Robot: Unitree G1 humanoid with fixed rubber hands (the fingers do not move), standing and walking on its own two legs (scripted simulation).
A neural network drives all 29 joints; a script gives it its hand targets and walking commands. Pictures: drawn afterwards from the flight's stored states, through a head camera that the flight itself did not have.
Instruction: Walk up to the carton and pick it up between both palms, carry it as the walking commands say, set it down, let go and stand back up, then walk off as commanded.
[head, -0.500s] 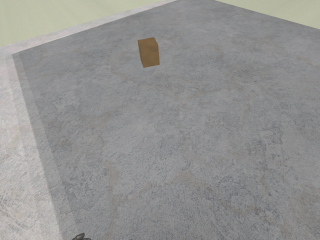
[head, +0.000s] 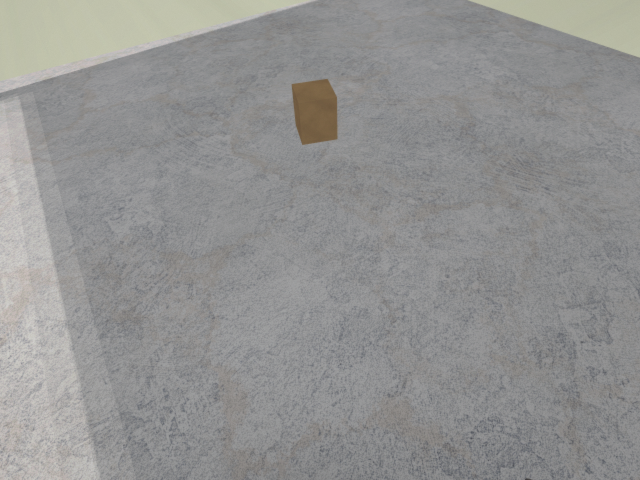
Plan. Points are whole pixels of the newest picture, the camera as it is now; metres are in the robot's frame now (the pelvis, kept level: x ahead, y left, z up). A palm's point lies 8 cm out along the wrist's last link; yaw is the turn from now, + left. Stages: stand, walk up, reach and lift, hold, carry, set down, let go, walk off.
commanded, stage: walk up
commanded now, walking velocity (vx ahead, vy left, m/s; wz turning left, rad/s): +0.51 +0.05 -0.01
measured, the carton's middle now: (314, 112) +2.00 +0.02 -0.64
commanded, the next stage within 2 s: none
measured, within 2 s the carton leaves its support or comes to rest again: neither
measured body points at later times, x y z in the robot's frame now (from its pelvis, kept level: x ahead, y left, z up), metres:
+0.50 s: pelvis +0.24 +0.00 +0.00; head +0.26 +0.00 +0.45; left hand +0.35 +0.27 -0.13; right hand +0.25 -0.27 -0.14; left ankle +0.12 +0.15 -0.73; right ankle +0.36 -0.12 -0.72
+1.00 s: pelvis +0.44 +0.02 +0.01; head +0.45 +0.01 +0.45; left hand +0.49 +0.29 -0.12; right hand +0.52 -0.24 -0.14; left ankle +0.52 +0.18 -0.71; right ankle +0.37 -0.12 -0.73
